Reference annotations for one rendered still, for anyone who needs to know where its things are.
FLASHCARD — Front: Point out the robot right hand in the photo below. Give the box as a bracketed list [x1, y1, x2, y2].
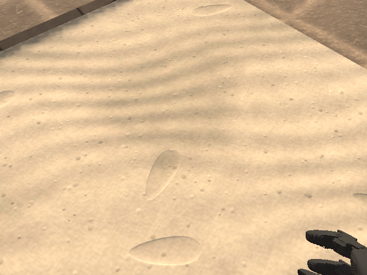
[298, 230, 367, 275]

